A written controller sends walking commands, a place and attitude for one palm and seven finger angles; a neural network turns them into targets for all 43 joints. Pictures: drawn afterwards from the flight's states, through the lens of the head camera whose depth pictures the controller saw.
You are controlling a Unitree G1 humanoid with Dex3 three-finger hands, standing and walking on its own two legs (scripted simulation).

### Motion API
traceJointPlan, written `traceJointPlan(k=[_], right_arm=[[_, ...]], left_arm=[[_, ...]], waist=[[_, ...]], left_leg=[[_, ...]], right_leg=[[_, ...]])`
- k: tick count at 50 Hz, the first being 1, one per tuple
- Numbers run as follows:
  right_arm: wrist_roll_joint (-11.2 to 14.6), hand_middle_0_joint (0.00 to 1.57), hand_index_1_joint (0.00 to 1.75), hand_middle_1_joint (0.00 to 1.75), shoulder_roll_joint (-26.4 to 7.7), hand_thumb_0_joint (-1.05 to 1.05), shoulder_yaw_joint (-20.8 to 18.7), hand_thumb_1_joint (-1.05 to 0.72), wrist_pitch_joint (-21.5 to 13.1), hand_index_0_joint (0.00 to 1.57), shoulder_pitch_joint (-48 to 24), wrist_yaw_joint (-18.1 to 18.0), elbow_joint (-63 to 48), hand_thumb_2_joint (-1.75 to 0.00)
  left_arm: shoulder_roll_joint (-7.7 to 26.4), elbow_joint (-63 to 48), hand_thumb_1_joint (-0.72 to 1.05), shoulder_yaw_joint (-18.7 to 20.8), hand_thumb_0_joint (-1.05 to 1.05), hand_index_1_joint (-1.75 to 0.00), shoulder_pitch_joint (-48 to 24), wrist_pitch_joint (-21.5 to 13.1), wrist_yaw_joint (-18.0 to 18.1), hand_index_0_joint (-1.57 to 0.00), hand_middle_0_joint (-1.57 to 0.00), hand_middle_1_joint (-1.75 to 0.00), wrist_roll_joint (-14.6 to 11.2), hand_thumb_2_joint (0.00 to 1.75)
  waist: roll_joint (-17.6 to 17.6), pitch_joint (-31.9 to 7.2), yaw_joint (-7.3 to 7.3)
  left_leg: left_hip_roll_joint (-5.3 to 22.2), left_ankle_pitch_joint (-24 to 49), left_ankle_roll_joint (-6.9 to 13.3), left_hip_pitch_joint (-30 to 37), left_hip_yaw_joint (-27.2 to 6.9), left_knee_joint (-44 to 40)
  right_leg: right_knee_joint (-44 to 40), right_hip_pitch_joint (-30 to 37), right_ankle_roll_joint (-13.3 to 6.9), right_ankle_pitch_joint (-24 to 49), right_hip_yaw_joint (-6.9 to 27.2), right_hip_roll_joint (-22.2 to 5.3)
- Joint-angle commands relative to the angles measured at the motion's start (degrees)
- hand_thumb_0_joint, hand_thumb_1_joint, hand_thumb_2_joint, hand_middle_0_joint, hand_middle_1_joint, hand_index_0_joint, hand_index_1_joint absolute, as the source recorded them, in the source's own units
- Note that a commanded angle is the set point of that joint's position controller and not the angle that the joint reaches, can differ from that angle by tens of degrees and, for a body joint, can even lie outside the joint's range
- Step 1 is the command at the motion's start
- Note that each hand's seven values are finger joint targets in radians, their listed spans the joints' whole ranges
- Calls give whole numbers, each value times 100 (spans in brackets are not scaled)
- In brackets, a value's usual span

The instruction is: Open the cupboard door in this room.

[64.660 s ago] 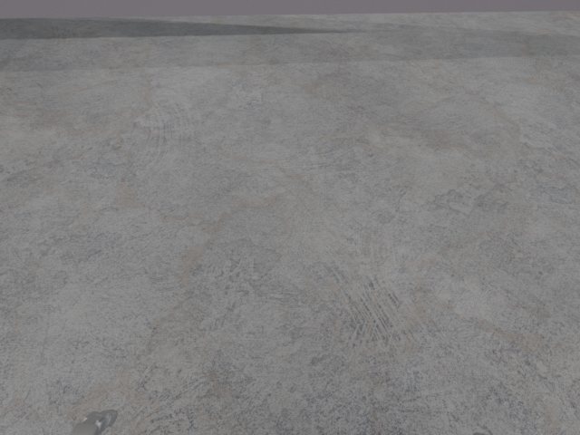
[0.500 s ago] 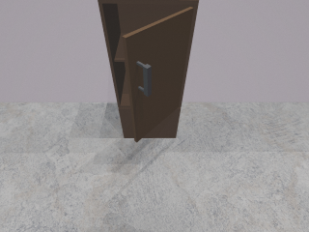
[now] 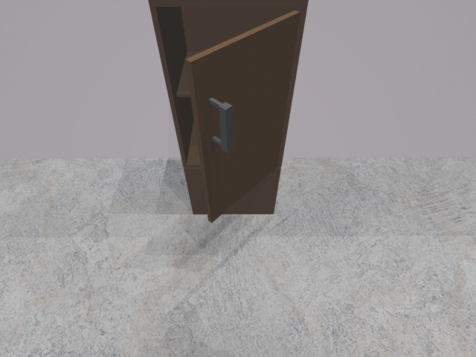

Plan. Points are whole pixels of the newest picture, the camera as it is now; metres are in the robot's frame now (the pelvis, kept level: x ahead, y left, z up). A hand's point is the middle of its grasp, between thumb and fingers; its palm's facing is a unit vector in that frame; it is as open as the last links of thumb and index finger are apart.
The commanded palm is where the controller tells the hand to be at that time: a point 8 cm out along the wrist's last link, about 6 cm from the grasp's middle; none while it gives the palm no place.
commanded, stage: look to check the result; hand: left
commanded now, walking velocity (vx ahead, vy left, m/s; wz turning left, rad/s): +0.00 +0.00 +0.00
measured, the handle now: (220, 125) +0.62 +0.08 +0.03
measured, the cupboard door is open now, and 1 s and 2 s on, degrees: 47 47 47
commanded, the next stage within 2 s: walk to a spot facing it in 0.06 s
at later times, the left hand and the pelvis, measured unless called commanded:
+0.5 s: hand out of the picture +0.03 +0.19 -0.18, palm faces -0.07 -0.97 -0.23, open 7.4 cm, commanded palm none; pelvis +0.00 +0.00 -0.01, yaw -7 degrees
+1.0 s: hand out of the picture +0.10 +0.13 -0.16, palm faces -0.35 -0.89 -0.28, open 7.4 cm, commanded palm none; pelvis -0.01 -0.04 +0.00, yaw -25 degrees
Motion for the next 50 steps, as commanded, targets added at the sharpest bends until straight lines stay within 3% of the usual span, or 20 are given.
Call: traceJointPlan(k=[1,9,12,15,22,25,26,27,28,29,32,34,35,36,37,38,39,42,45,50], right_arm=[[-14,20,30,30,-718,0,-93,-90,-84,20,261,-51,-137,-90],[-20,20,30,30,-686,0,-84,-90,-88,20,276,-62,-123,-90],[-21,20,30,30,-451,0,-86,-90,-31,20,487,-108,-125,-90],[-22,20,30,30,-571,0,-212,-90,46,20,549,-159,-224,-90],[-22,20,30,30,-678,0,-410,-90,112,20,405,-198,-624,-90],[-55,20,30,30,-855,0,-476,-90,90,20,477,-199,-741,-90],[-72,20,30,30,-965,0,-508,-90,74,20,499,-199,-765,-90],[-73,20,30,30,-1038,0,-533,-90,42,20,526,-190,-802,-90],[-105,20,30,30,-1088,0,-539,-90,4,20,563,-186,-843,-90],[-113,20,30,30,-1093,0,-530,-90,-20,20,460,-181,-915,-90],[-143,20,30,30,-1142,0,-538,-90,-33,20,80,-154,-1076,-90],[-112,20,30,30,-1171,0,-549,-90,26,20,-116,-120,-1182,-90],[-44,20,30,30,-962,0,-539,-90,80,20,-215,-97,-1285,-90],[-11,20,30,30,-554,0,-464,-90,101,20,-360,-40,-1566,-90],[-11,20,30,30,-722,0,-494,-90,130,20,-452,-17,-1648,-90],[6,20,30,30,-633,0,-498,-90,128,20,-468,17,-1607,-90],[-11,20,30,30,-646,0,-504,-90,119,20,-633,-7,-1582,-90],[12,20,30,30,-526,0,-461,-90,108,20,-533,-11,-1599,-90],[30,20,30,30,-438,0,-435,-90,156,20,-667,-16,-1674,-90],[61,20,30,30,-500,0,-449,-90,105,20,-814,-48,-1864,-90]], left_arm=[[768,-144,90,128,0,-30,250,-63,26,-20,-20,-30,-10,90],[737,-158,90,133,0,-30,258,-66,36,-20,-20,-30,-14,90],[545,-193,90,165,0,-30,384,30,54,-20,-20,-30,-9,90],[693,-346,90,307,0,-30,326,144,37,-20,-20,-30,22,90],[774,-766,90,505,0,-30,161,286,-58,-20,-20,-30,66,90],[690,-960,90,522,0,-30,-24,317,-120,-20,-20,-30,75,90],[625,-1014,90,519,0,-30,-31,329,-149,-20,-20,-30,76,90],[555,-1079,90,521,0,-30,-97,365,-169,-20,-20,-30,78,90],[546,-1164,90,545,0,-30,-212,398,-207,-20,-20,-30,90,90],[549,-1230,90,564,0,-30,-239,410,-237,-20,-20,-30,100,90],[424,-1248,90,551,0,-30,-79,380,-308,-20,-20,-30,109,90],[543,-1150,90,600,0,-30,331,362,-310,-20,-20,-30,111,90],[956,-1116,90,673,0,-30,525,301,-263,-20,-20,-30,154,90],[1563,-1150,90,790,0,-30,568,240,-150,-20,-20,-30,196,90],[1632,-1171,90,807,0,-30,661,228,-88,-20,-20,-30,106,90],[1585,-1249,90,789,0,-30,448,234,-79,-20,-20,-30,96,90],[1322,-1325,90,759,0,-30,167,219,-32,-20,-20,-30,112,90],[1143,-1414,90,701,0,-30,28,169,13,-20,-20,-30,109,90],[1222,-1439,90,713,0,-30,180,182,-13,-20,-20,-30,114,90],[1214,-1533,90,748,0,-30,195,227,-48,-20,-20,-30,149,90]], waist=[[-81,83,-14],[-12,69,-8],[-100,-48,-16],[-129,-34,-31],[33,-40,-15],[544,45,-60],[842,-3,-46],[1076,-39,-25],[1098,-119,-42],[926,-135,15],[603,-364,212],[253,-339,440],[-942,-203,564],[-2436,-52,596],[-1757,-165,630],[-1081,-68,472],[-1058,-41,338],[-710,-440,204],[-482,-436,246],[-842,-384,287]], left_leg=[[626,829,170,427,-685,-208],[620,898,165,431,-657,-177],[694,994,114,522,-433,96],[763,807,80,332,-194,430],[962,89,79,134,-77,756],[1475,-183,338,300,-552,276],[1854,-228,546,302,-853,-30],[2345,-253,834,258,-1178,-413],[2613,-188,1029,239,-1296,-618],[2636,-147,1046,154,-1148,-603],[2304,411,693,-93,-239,36],[1879,-65,297,-622,327,842],[1182,-1028,-96,-1224,731,2056],[283,-2724,-375,-2365,740,3688],[344,-2668,-316,-2388,-39,4458],[466,-2405,-311,-2568,-234,4688],[502,-2042,-339,-2734,-377,4791],[426,-1667,-423,-2416,-409,4407],[252,-1530,-442,-2118,-355,3932],[122,-1599,-394,-1913,-441,3184]], right_leg=[[-420,-599,97,1216,768,-919],[-408,-528,111,1401,766,-932],[-190,-629,128,1890,883,-903],[148,-694,44,2318,1070,-920],[642,-1270,-84,1863,1499,-760],[1333,-1911,-7,1050,1264,-372],[1929,-2071,57,435,1000,-200],[2824,-2224,134,-974,654,-105],[3452,-2322,180,-1667,523,-212],[3652,-2345,197,-1717,595,-344],[2848,-1685,232,-1336,312,-468],[1639,-970,257,-282,145,-363],[411,-716,71,520,1221,-840],[-322,-563,-478,1781,3407,-2136],[-188,-577,-869,2181,3404,-2311],[-96,-667,-1054,1659,3109,-2169],[156,-573,-971,2128,3099,-1817],[523,-185,-839,3236,2528,-1515],[406,-332,-828,3029,2576,-1365],[354,-322,-828,2736,2917,-1255]])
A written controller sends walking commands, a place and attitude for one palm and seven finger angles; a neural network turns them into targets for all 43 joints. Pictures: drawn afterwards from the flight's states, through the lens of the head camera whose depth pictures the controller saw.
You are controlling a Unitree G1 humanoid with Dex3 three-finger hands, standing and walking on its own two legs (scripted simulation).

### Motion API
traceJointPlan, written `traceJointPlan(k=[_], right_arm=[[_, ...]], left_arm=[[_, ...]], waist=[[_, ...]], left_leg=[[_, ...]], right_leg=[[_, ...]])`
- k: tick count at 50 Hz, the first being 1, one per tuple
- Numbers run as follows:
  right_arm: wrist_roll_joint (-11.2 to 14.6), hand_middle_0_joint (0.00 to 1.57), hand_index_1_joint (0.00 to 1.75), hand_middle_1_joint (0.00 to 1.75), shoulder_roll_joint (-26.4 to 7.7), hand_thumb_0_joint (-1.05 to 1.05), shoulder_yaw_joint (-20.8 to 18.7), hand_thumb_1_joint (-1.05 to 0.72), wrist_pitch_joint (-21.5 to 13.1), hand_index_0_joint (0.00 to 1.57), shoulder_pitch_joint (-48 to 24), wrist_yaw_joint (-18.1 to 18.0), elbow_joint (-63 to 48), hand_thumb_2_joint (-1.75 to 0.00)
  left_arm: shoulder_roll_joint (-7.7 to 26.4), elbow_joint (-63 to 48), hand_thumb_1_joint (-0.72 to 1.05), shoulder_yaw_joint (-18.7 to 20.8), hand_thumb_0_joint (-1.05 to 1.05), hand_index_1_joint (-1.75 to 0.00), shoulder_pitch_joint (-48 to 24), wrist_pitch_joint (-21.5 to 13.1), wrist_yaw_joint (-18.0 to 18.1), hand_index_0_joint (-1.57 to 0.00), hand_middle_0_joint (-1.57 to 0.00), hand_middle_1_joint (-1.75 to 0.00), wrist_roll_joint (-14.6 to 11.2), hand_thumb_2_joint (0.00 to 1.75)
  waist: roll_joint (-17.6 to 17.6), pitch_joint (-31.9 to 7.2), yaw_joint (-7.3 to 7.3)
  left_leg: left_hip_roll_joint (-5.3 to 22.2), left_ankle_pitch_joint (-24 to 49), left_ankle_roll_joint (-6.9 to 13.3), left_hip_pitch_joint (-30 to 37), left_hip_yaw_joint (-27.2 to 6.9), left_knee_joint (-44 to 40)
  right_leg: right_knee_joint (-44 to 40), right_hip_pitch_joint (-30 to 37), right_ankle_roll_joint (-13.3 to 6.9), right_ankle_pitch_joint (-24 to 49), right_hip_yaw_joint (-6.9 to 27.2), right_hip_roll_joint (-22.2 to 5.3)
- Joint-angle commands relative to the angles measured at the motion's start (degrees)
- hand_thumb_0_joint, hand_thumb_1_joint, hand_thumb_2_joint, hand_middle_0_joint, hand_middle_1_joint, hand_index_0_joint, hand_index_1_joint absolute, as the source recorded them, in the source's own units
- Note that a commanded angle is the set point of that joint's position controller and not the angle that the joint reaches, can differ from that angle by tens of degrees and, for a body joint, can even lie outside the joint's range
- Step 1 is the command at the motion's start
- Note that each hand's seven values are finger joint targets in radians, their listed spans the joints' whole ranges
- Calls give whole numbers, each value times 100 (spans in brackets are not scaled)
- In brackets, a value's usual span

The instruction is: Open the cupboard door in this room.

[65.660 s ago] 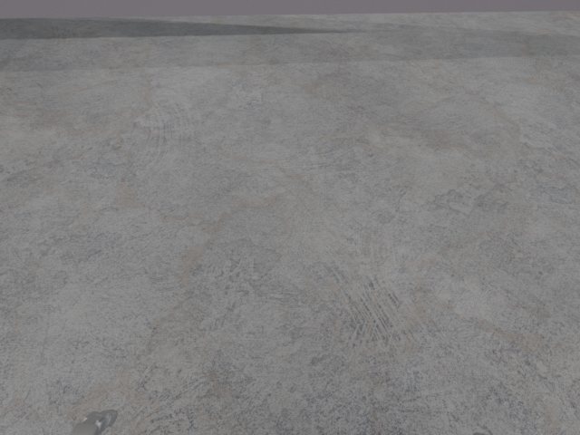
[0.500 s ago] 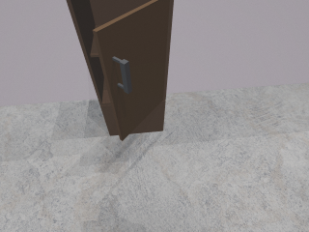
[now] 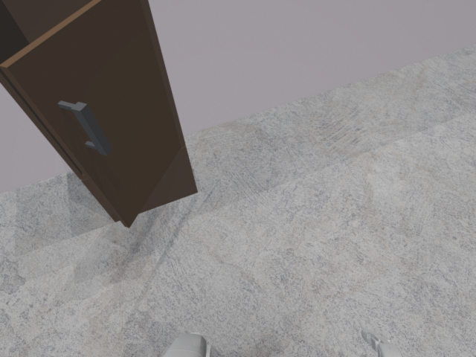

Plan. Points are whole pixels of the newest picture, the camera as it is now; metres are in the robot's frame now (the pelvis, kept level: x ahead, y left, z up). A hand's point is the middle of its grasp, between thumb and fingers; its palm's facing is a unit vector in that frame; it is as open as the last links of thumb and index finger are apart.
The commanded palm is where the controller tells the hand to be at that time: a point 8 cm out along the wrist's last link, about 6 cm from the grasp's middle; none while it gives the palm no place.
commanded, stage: walk to a spot facing it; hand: left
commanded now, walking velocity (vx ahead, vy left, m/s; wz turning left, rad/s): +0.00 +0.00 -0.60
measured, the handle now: (86, 128) +0.52 +0.38 +0.03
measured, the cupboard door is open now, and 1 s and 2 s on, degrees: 47 47 47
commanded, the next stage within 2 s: none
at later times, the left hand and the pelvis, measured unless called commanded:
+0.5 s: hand (160, 328) +0.18 +0.18 -0.17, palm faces -0.27 -0.92 -0.30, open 7.4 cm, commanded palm none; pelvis +0.02 -0.01 -0.02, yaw -17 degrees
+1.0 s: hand (250, 255) +0.34 +0.01 -0.16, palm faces -0.62 -0.77 -0.18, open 7.4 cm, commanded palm none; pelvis +0.11 -0.07 -0.01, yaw -36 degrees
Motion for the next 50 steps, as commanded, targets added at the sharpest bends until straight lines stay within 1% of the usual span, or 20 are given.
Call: traceJointPlan(k=[1,6,8,9,11,14,17,20,22,23,25,32,34,35,36,37,39,43,48,50], right_arm=[[23,20,30,30,-397,0,-53,-90,-170,20,-17,-58,-507,-90],[61,20,30,30,-521,0,-55,-90,-287,20,787,-127,-320,-90],[-87,20,30,30,-1439,0,-226,-90,-365,20,1096,-181,-371,-90],[-136,20,30,30,-1426,0,-192,-90,-335,20,1205,-213,-394,-90],[-209,20,30,30,-1165,0,-121,-90,-348,20,855,-199,-516,-90],[-211,20,30,30,-982,0,-66,-90,-324,20,858,-204,-524,-90],[-201,20,30,30,-1198,0,-142,-90,-296,20,1115,-170,-497,-90],[-113,20,30,30,-1280,0,-187,-90,-240,20,939,-94,-540,-90],[-12,20,30,30,-582,0,-29,-90,-195,20,666,-15,-935,-90],[-10,20,30,30,-780,0,-39,-90,-158,20,634,-50,-844,-90],[-26,20,30,30,-793,0,-81,-90,-164,20,676,-3,-689,-90],[-71,20,30,30,-429,0,-5,-90,-313,20,1165,142,-473,-90],[-84,20,30,30,-553,0,-14,-90,-411,20,1874,92,-243,-90],[-128,20,30,30,-933,0,-85,-90,-472,20,2312,7,-107,-90],[-241,20,30,30,-1572,0,-231,-90,-525,20,2699,-41,-63,-90],[-181,20,30,30,-1584,0,-217,-90,-563,20,2689,-67,-102,-90],[-247,20,30,30,-1337,0,-132,-90,-621,20,2169,-37,-288,-90],[-192,20,30,30,-784,0,59,-90,-714,20,2323,-63,-59,-90],[-227,20,30,30,-895,0,21,-90,-683,20,2619,-27,112,-90],[-208,20,30,30,-980,0,9,-90,-659,20,2556,-9,121,-90]], left_arm=[[1208,-405,90,344,0,-30,203,-73,44,-20,-20,-30,19,90],[1098,-544,90,328,0,-30,-217,-38,35,-20,-20,-30,-51,90],[619,-765,90,201,0,-30,-134,-58,-88,-20,-20,-30,-148,90],[854,-814,90,227,0,-30,-398,-64,-119,-20,-20,-30,-71,90],[736,-789,90,268,0,-30,-380,-44,-218,-20,-20,-30,0,90],[607,-818,90,188,0,-30,-524,9,-309,-20,-20,-30,-45,90],[597,-846,90,131,0,-30,-562,-24,-359,-20,-20,-30,-44,90],[828,-626,90,206,0,-30,55,-49,-362,-20,-20,-30,-69,90],[1998,-511,90,418,0,-30,618,-138,-171,-20,-20,-30,-6,90],[1987,-489,90,413,0,-30,668,-97,-91,-20,-20,-30,-44,90],[1532,-728,90,324,0,-30,-216,-9,-51,-20,-20,-30,-2,90],[1394,-691,90,254,0,-30,-416,-133,-117,-20,-20,-30,22,90],[1233,-760,90,234,0,-30,-675,-130,-165,-20,-20,-30,-30,90],[877,-869,90,155,0,-30,-720,-134,-219,-20,-20,-30,-64,90],[493,-1073,90,70,0,-30,-852,-153,-273,-20,-20,-30,-115,90],[787,-1254,90,98,0,-30,-1425,-236,-324,-20,-20,-30,-42,90],[666,-1184,90,198,0,-30,-1406,-275,-465,-20,-20,-30,34,90],[284,-957,90,37,0,-30,-1305,-216,-569,-20,-20,-30,18,90],[212,-981,90,-43,0,-30,-1671,-207,-575,-20,-20,-30,-30,90],[344,-897,90,-8,0,-30,-1443,-220,-560,-20,-20,-30,-30,90]], waist=[[-736,-714,56],[-415,-1084,-359],[1823,-1116,-379],[1327,-853,-451],[894,-640,-179],[1598,-653,-172],[1477,-883,-287],[849,-888,98],[-1937,-1083,447],[-1506,-1074,483],[-1282,-685,70],[-693,-673,-157],[-559,-706,-539],[498,-750,-734],[2283,-663,-906],[1512,-275,-933],[535,-70,-616],[1073,-68,-461],[1160,-243,-586],[1093,-279,-408]], left_leg=[[-87,-104,62,-109,-95,-680],[-36,1106,148,1799,-207,-3135],[2336,2292,1110,3039,-2532,-4061],[2715,2934,1589,2517,-2614,-3929],[2070,3440,1487,1928,-1601,-3730],[1446,4452,1051,2083,-295,-3201],[1402,4208,845,2103,25,-2841],[1225,2664,486,1053,342,-2077],[69,-1481,-42,-773,692,676],[297,-1340,75,-873,-117,1197],[433,-662,77,-709,-48,1136],[-46,-134,91,788,454,-1607],[-91,419,127,2116,509,-2843],[628,-446,358,2973,-411,-3732],[2392,-1892,918,3333,-2797,-4674],[2982,-1723,1396,2894,-3129,-4907],[2386,-924,1330,2102,-2233,-4816],[1511,2244,780,2580,84,-4193],[1578,3064,754,2556,1003,-3906],[1718,3863,734,2407,1171,-3500]], right_leg=[[-557,876,-772,2774,1805,-1477],[139,17,-206,2546,1656,-986],[1934,-1946,490,-1805,30,141],[3017,-1972,605,-2144,-253,-146],[3510,-1885,686,-1692,-483,-346],[2851,-1643,691,-1444,-875,-453],[1546,-848,602,-1037,-1350,-281],[187,680,408,427,-1316,-298],[-967,1439,-713,2677,2210,-2774],[-900,1312,-1022,1984,2040,-2697],[-1020,315,-841,16,1656,-2033],[-1074,-314,-707,-1455,1357,-1413],[-645,-1230,-420,-2022,1120,-1066],[373,-2155,-96,-2137,621,-525],[2275,-3300,294,-2241,-538,152],[2943,-3493,303,-1773,-359,-555],[3682,-3101,382,-1040,-540,-701],[3382,-3006,472,-92,-1063,-807],[1597,-1867,318,-103,-1634,-610],[1227,-1119,171,-195,-1795,-426]])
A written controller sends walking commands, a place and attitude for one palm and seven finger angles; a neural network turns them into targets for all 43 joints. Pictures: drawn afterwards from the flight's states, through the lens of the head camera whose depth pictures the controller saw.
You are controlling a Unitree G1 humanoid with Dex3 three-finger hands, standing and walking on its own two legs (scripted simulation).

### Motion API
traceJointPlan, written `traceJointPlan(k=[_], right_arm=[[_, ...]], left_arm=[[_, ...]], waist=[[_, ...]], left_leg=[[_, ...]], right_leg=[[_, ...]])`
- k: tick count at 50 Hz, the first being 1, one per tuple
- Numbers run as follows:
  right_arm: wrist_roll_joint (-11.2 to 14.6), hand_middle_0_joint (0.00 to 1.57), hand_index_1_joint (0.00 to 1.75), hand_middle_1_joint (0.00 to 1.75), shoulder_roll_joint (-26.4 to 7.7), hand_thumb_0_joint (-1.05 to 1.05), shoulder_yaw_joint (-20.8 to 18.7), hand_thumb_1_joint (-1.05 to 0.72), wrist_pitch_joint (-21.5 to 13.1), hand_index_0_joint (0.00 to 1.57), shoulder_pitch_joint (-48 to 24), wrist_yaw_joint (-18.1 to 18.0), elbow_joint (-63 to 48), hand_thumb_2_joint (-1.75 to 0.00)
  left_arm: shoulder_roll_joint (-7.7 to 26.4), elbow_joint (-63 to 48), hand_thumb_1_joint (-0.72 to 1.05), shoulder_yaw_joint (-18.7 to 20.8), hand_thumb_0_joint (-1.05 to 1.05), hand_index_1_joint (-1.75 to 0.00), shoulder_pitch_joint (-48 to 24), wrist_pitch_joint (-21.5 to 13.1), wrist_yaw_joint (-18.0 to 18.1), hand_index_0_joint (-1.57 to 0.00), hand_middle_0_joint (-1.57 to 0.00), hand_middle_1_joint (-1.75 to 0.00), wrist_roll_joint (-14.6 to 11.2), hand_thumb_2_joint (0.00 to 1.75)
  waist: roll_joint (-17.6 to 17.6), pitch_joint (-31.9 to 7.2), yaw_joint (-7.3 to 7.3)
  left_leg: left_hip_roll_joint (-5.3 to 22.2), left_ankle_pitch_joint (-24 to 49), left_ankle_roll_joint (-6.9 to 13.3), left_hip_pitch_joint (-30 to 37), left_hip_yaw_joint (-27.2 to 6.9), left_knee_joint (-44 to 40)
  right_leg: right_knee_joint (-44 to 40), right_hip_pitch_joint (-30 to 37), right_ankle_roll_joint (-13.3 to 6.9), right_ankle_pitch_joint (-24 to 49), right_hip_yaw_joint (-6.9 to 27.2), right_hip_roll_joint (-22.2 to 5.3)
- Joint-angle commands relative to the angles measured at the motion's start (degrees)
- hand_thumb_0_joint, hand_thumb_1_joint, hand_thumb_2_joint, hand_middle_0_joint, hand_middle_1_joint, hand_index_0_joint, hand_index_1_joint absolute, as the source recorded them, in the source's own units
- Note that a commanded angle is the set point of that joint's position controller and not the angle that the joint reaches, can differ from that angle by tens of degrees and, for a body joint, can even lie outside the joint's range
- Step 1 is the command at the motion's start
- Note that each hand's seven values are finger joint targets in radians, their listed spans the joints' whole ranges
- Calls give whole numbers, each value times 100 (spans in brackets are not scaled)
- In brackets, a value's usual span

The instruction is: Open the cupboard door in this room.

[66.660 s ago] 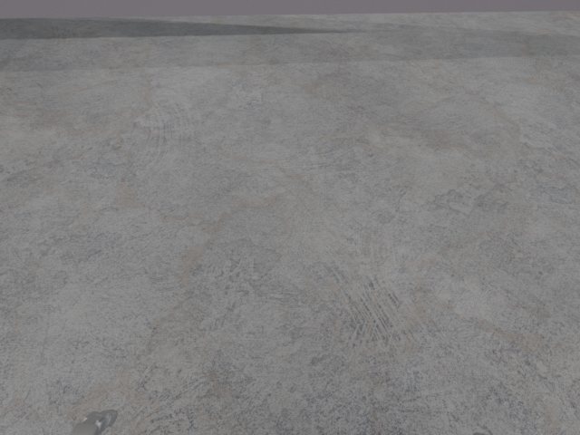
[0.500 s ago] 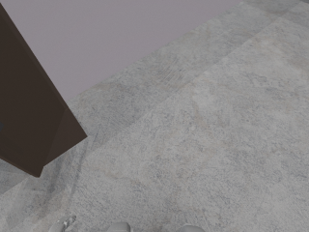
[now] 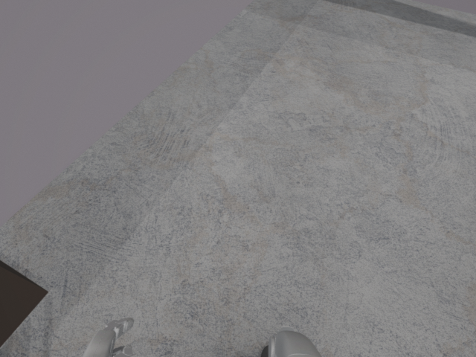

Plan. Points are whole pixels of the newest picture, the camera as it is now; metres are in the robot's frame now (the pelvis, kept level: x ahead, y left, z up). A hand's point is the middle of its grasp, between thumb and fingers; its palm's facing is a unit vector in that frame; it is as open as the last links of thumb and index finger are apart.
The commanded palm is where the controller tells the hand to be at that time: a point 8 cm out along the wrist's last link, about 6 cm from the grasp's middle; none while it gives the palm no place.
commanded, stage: walk to a spot facing it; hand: left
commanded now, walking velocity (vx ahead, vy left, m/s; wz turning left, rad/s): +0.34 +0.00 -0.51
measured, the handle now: out of the picture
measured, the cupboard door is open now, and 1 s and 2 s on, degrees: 47 47 47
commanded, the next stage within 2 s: turn to face it in 1.04 s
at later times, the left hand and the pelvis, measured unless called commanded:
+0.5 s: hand (175, 309) +0.23 +0.13 -0.16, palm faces -0.09 -0.97 -0.20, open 7.3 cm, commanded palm none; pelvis +0.22 -0.06 +0.01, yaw -11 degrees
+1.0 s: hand (232, 157) +0.63 +0.02 -0.17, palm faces -0.33 -0.91 -0.23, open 7.4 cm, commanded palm none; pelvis +0.46 -0.13 -0.01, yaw -18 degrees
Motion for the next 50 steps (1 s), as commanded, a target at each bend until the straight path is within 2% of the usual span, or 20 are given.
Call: traceJointPlan(k=[1,2,3,4,5,7,11,24,27,28,29,30,31,34,38,43,47,48,49,50], right_arm=[[22,20,30,30,-1241,0,-278,-90,-81,20,244,-49,-229,-90],[63,20,30,30,-1234,0,-282,-90,-71,20,-19,-25,-293,-90],[165,20,30,30,-1017,0,-223,-90,-100,20,-271,50,-434,-90],[274,20,30,30,-614,0,-140,-90,-109,20,-390,56,-756,-90],[246,20,30,30,-872,0,-204,-90,-93,20,-807,27,-779,-90],[195,20,30,30,-767,0,-284,-90,-79,20,-1013,26,-614,-90],[73,20,30,30,-454,0,-250,-90,165,20,-573,93,-262,-90],[139,20,30,30,-320,0,-230,-90,-32,20,-2422,254,-700,-90],[96,20,30,30,-454,0,-264,-90,-91,20,-1637,175,-366,-90],[61,20,30,30,-666,0,-320,-90,-128,20,-783,113,-97,-90],[-30,20,30,30,-1294,0,-471,-90,-171,20,187,49,131,-90],[-12,20,30,30,-1601,0,-501,-90,-140,20,725,9,228,-90],[34,20,30,30,-1455,0,-475,-90,-87,20,423,-13,176,-90],[55,20,30,30,-705,0,-298,-90,-178,20,-465,-33,14,-90],[84,20,30,30,-719,0,-268,-90,-243,20,-569,-21,174,-90],[65,20,30,30,-784,0,-301,-90,-156,20,-241,51,345,-90],[51,20,30,30,-829,0,-250,-90,-89,20,-68,58,478,-90],[88,20,30,30,-758,0,-209,-90,-95,20,-57,59,510,-90],[158,20,30,30,-546,0,-158,-90,-123,20,-69,104,425,-90],[245,20,30,30,-326,0,-154,-90,-141,20,-41,100,222,-90]], left_arm=[[217,-409,90,21,0,-30,-142,-212,-30,-20,-20,-30,-29,90],[432,-169,90,96,0,-30,761,-255,17,-20,-20,-30,-17,90],[1027,170,90,277,0,-30,1860,-326,99,-20,-20,-30,27,90],[1762,302,90,464,0,-30,2512,-358,213,-20,-20,-30,-47,90],[1772,265,90,443,0,-30,2218,-318,301,-20,-20,-30,-142,90],[1061,53,90,249,0,-30,1160,-327,390,-20,-20,-30,-140,90],[630,22,90,97,0,-30,686,-490,404,-20,-20,-30,-50,90],[489,782,90,18,0,-30,1954,-658,457,-20,-20,-30,-58,90],[540,861,90,26,0,-30,1823,-663,457,-20,-20,-30,-83,90],[498,821,90,29,0,-30,1738,-678,453,-20,-20,-30,-113,90],[259,695,90,5,0,-30,1835,-681,420,-20,-20,-30,-154,90],[128,585,90,-85,0,-30,1859,-737,373,-20,-20,-30,-189,90],[290,514,90,-39,0,-30,1467,-729,397,-20,-20,-30,-122,90],[54,473,90,-6,0,-30,1003,-574,291,-20,-20,-30,-30,90],[-212,452,90,-57,0,-30,1126,-360,164,-20,-20,-30,-22,90],[-165,331,90,-57,0,-30,465,-329,124,-20,-20,-30,-1,90],[96,418,90,-5,0,-30,683,-386,147,-20,-20,-30,4,90],[319,657,90,49,0,-30,1369,-438,178,-20,-20,-30,20,90],[836,925,90,197,0,-30,2315,-516,252,-20,-20,-30,52,90],[1438,1036,90,331,0,-30,2822,-503,327,-20,-20,-30,-43,90]], waist=[[964,-275,245],[683,-653,746],[-359,-1321,1269],[-1940,-1897,1381],[-1255,-1432,1232],[-266,-550,669],[-476,-344,81],[-450,23,549],[-315,-191,89],[-123,-623,-280],[829,-1366,-586],[1639,-1740,-587],[893,-1200,-497],[673,130,-16],[1004,-138,349],[675,210,208],[527,89,443],[266,-196,744],[-821,-797,1132],[-2027,-1370,1160]], left_leg=[[1064,4017,781,-199,6,333],[885,4134,612,-735,196,1444],[476,2917,384,-2153,422,3105],[-510,-1317,108,-3706,-28,5307],[-250,-1152,262,-4225,-1146,5916],[184,-127,214,-3863,-1254,5516],[93,424,124,-2784,-1107,4087],[-363,796,328,-3108,-931,1610],[-796,1031,486,-1528,-555,678],[-643,1408,670,-115,-780,443],[788,1443,1258,1440,-2704,369],[2031,1829,1906,2076,-4231,-340],[2147,1551,2092,1481,-4333,-565],[1428,748,1526,-580,-2896,-1103],[808,1387,1151,-1041,-1180,-1217],[769,565,1143,-1303,-880,-1358],[635,1498,910,-1028,-573,-351],[403,2196,759,-1350,-322,714],[-94,1567,513,-2471,97,2507],[-674,-1446,376,-3441,-217,4363]], right_leg=[[-914,1380,-294,-84,-555,474],[-1338,2715,-464,144,-461,587],[-1694,4565,-821,-300,726,-248],[-2838,5287,-1422,-19,4046,-2089],[-3114,4818,-1518,-66,4149,-2047],[-3204,3165,-1326,198,2975,-1670],[-3499,1788,-1069,793,1573,-940],[-3198,3485,-1082,2935,1738,-992],[-2185,3078,-814,4110,1333,-614],[-1158,2365,-616,4004,1105,-434],[467,922,-309,2176,694,159],[2295,-59,-206,-1261,407,676],[2924,-444,-265,-1379,792,297],[2751,-575,-124,-435,844,-206],[883,312,-22,95,422,-326],[-496,900,-20,732,-94,-113],[-1377,1916,-196,547,-352,184],[-1514,2935,-358,423,-166,205],[-1932,4336,-829,-65,1446,-902],[-3115,4860,-1456,-353,3757,-2354]])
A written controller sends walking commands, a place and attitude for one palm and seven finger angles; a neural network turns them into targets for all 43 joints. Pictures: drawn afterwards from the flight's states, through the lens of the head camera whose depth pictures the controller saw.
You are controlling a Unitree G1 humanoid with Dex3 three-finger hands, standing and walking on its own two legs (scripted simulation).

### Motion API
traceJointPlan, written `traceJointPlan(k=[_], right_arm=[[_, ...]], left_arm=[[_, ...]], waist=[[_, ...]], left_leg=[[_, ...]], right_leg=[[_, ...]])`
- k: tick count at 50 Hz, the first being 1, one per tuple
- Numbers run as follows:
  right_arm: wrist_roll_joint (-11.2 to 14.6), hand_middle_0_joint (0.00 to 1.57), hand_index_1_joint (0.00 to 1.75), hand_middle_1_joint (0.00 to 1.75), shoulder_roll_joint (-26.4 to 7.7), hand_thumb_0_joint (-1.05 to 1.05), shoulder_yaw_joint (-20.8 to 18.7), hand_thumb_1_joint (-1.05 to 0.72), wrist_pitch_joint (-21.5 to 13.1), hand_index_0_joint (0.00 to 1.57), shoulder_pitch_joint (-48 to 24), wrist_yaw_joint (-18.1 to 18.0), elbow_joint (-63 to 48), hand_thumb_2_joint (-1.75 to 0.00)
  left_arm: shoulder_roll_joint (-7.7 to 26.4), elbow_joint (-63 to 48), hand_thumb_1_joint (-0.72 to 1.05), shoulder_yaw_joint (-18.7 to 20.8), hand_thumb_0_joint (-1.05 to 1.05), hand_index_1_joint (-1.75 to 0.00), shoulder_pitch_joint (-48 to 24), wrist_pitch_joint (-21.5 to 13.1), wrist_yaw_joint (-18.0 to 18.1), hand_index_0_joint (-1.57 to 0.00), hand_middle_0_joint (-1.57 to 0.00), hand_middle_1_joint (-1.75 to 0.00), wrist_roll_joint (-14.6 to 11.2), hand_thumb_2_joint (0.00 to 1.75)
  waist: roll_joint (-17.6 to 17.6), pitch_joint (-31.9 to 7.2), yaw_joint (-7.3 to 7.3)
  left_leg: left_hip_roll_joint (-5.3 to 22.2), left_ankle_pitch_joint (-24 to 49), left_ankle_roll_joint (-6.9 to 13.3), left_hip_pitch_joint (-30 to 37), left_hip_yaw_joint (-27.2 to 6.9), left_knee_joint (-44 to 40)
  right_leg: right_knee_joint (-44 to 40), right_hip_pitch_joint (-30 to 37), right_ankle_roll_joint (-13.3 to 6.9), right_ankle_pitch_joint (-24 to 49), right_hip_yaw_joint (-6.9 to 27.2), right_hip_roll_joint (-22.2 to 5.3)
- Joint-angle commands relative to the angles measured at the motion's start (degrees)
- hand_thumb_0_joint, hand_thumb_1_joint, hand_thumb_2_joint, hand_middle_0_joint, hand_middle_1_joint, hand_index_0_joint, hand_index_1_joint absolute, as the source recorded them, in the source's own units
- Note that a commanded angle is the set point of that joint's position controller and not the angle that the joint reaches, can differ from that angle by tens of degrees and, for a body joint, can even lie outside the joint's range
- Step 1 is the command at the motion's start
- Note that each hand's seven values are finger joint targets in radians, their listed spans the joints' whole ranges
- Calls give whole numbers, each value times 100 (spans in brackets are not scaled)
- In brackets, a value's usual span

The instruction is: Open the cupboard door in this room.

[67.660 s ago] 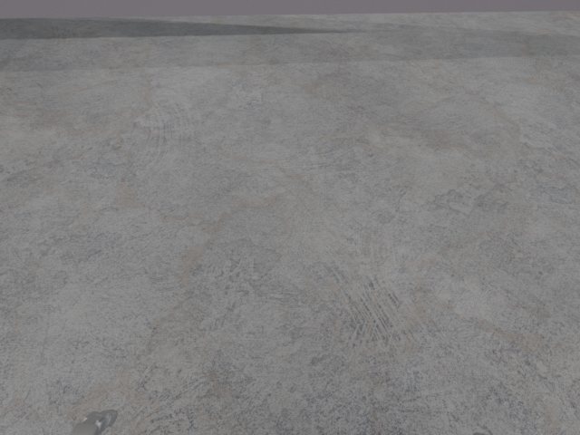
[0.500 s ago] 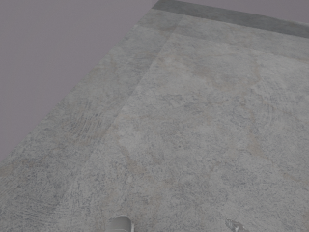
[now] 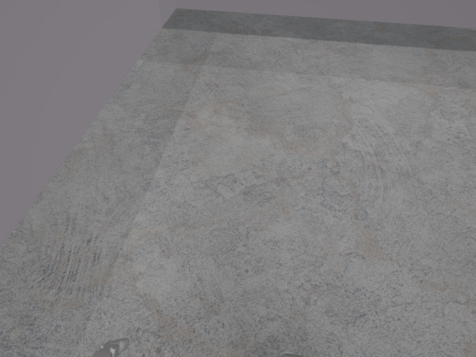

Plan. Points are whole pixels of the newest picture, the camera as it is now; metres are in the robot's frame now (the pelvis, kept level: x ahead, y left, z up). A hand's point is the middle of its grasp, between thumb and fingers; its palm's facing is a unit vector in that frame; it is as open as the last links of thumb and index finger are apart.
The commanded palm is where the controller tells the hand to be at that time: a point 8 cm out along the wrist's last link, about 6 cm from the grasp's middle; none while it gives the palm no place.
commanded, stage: walk to a spot facing it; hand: left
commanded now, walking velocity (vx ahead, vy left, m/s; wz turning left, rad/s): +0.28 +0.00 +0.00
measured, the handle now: out of the picture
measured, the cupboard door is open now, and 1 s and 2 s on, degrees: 47 47 47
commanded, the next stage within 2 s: turn to face it in 0.04 s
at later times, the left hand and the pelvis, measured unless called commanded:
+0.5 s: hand (145, 330) +0.20 +0.20 -0.18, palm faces +0.19 -0.97 -0.17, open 7.3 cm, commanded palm none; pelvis +0.19 +0.01 +0.00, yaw +9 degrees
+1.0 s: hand (170, 304) +0.24 +0.14 -0.14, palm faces +0.45 -0.86 -0.25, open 7.4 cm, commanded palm none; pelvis +0.27 -0.06 +0.02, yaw +28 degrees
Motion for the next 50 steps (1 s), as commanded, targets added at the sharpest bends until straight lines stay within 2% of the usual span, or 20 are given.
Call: traceJointPlan(k=[1,4,6,13,16,17,18,19,20,22,25,33,36,37,38,39,40,42,45,50], right_arm=[[114,20,30,30,-510,0,-64,-90,-206,20,-607,-1,-722,-90],[78,20,30,30,-268,0,-65,-90,-138,20,-895,-25,-654,-90],[44,20,30,30,-6,0,-19,-90,-13,20,-595,5,-517,-90],[101,20,30,30,142,0,42,-90,22,20,-932,88,-642,-90],[43,20,30,30,-189,0,-24,-90,23,20,-673,63,-603,-90],[12,20,30,30,-527,0,-101,-90,15,20,-244,57,-546,-90],[-54,20,30,30,-1074,0,-199,-90,-6,20,53,-12,-609,-90],[7,20,30,30,-1310,0,-243,-90,59,20,163,-102,-609,-90],[13,20,30,30,-1343,0,-259,-90,108,20,-178,-115,-701,-90],[19,20,30,30,-1046,0,-215,-90,100,20,-774,-166,-955,-90],[27,20,30,30,-995,0,-185,-90,65,20,-1208,-184,-1105,-90],[-14,20,30,30,-1235,0,-398,-90,262,20,-1525,-82,-1361,-90],[42,20,30,30,-1181,0,-445,-90,338,20,-1875,-50,-1541,-90],[93,20,30,30,-909,0,-417,-90,350,20,-1953,-14,-1646,-90],[99,20,30,30,-517,0,-363,-90,336,20,-1962,15,-1791,-90],[58,20,30,30,-821,0,-411,-90,343,20,-2066,51,-1799,-90],[45,20,30,30,-681,0,-397,-90,378,20,-1844,107,-1771,-90],[40,20,30,30,-660,0,-396,-90,459,20,-1753,131,-1562,-90],[87,20,30,30,-484,0,-259,-90,428,20,-2089,160,-1652,-90],[114,20,30,30,-380,0,-139,-90,371,20,-2381,187,-1762,-90]], left_arm=[[1409,457,90,335,0,-30,2279,-52,194,-20,-20,-30,-156,90],[621,182,90,103,0,-30,1145,-92,285,-20,-20,-30,-129,90],[401,151,90,20,0,-30,921,-175,285,-20,-20,-30,-92,90],[373,304,90,-17,0,-30,938,-209,305,-20,-20,-30,-108,90],[451,223,90,27,0,-30,817,-101,356,-20,-20,-30,-134,90],[427,166,90,31,0,-30,875,-47,360,-20,-20,-30,-134,90],[214,54,90,23,0,-30,1220,2,356,-20,-20,-30,-222,90],[234,-97,90,-30,0,-30,1094,41,367,-20,-20,-30,-225,90],[331,-245,90,-4,0,-30,820,104,388,-20,-20,-30,-153,90],[287,-287,90,44,0,-30,392,170,339,-20,-20,-30,-97,90],[218,-265,90,86,0,-30,615,280,280,-20,-20,-30,-96,90],[261,-661,90,85,0,-30,309,355,288,-20,-20,-30,-91,90],[458,-596,90,154,0,-30,868,291,320,-20,-20,-30,-101,90],[866,-606,90,235,0,-30,1130,227,360,-20,-20,-30,-37,90],[1431,-681,90,337,0,-30,1106,200,400,-20,-20,-30,31,90],[1411,-786,90,270,0,-30,853,215,423,-20,-20,-30,-21,90],[1198,-899,90,198,0,-30,338,236,396,-20,-20,-30,-33,90],[822,-975,90,137,0,-30,77,216,429,-20,-20,-30,-46,90],[794,-853,90,103,0,-30,527,154,424,-20,-20,-30,-36,90],[1150,-676,90,200,0,-30,1035,156,396,-20,-20,-30,-15,90]], waist=[[-1330,-824,1087],[-681,-163,457],[-487,-108,154],[-674,-109,140],[-454,-277,-91],[251,-614,-238],[1694,-1103,-239],[1890,-1353,-330],[1261,-998,-209],[1071,-449,-8],[812,-609,249],[1040,-634,165],[795,-582,476],[-171,-603,630],[-1929,-513,695],[-1526,-369,602],[-987,-239,259],[-1405,-353,86],[-1092,-381,299],[-1128,-615,558]], left_leg=[[-161,-667,354,-3843,-755,4202],[287,288,243,-3342,-1009,3686],[232,460,180,-2705,-852,2940],[-224,1533,276,-2257,-444,953],[-395,2207,359,-1419,-397,74],[-177,3491,510,-596,-866,-159],[1081,5350,1220,338,-2639,-317],[1798,5822,1870,393,-3624,-759],[1753,4271,1929,-172,-3516,-975],[1343,3226,1576,-972,-3304,-1185],[810,2903,1252,-1274,-2521,-1251],[477,1405,1202,-1560,-2826,-1235],[100,1106,899,-2471,-2730,-707],[-420,493,552,-3212,-2201,104],[-1157,-565,114,-3813,-1077,1841],[-756,-851,203,-3537,-1317,3197],[-653,-337,223,-3308,-1356,3661],[-457,108,82,-3332,-1162,4041],[-486,14,-15,-3106,-780,2755],[-707,127,76,-2486,-325,1102]], right_leg=[[-2103,3605,-1206,-680,3682,-2233],[-1975,1944,-856,1391,1803,-1698],[-2085,1305,-745,1831,1041,-1478],[-1652,1817,-401,3141,-73,-1117],[-577,1835,-88,3192,-334,-1095],[424,1388,148,2318,-451,-868],[1825,223,540,-292,-628,-145],[3092,-123,574,-2720,18,208],[3497,-335,512,-2554,459,76],[3669,-858,610,-1778,634,-182],[3165,-518,684,-1117,629,-88],[1028,160,693,-1148,378,232],[-629,1572,618,-281,365,286],[-1592,2195,392,-766,1226,-556],[-2320,2152,-241,-870,2992,-2226],[-2300,1310,-592,-470,2949,-2636],[-2190,912,-583,-499,2205,-2214],[-1741,1154,-349,847,1375,-1624],[-1185,1947,-292,3128,537,-1477],[-655,2577,-245,4192,279,-1608]])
